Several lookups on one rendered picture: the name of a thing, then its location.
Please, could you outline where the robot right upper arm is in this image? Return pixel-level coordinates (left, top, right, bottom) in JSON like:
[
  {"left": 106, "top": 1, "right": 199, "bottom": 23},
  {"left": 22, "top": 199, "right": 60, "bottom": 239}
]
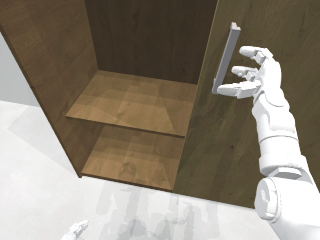
[{"left": 254, "top": 176, "right": 320, "bottom": 240}]

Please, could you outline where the left robot hand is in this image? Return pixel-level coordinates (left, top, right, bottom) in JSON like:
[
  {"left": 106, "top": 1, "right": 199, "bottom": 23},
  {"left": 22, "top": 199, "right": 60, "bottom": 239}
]
[{"left": 61, "top": 220, "right": 89, "bottom": 240}]

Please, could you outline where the right robot hand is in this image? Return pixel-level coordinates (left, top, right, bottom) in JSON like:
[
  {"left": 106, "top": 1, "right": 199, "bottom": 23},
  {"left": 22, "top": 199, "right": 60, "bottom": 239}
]
[{"left": 217, "top": 46, "right": 282, "bottom": 99}]

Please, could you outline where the right robot forearm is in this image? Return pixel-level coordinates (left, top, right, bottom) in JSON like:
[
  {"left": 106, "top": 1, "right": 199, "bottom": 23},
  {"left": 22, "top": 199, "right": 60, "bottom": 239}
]
[{"left": 251, "top": 85, "right": 320, "bottom": 196}]

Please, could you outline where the wardrobe door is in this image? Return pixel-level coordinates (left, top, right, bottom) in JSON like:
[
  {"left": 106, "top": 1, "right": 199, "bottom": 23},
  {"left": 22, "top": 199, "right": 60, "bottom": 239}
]
[{"left": 172, "top": 0, "right": 320, "bottom": 209}]

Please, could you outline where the handle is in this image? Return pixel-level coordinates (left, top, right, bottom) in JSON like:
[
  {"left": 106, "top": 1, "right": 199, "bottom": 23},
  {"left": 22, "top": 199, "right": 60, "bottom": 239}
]
[{"left": 212, "top": 22, "right": 241, "bottom": 95}]

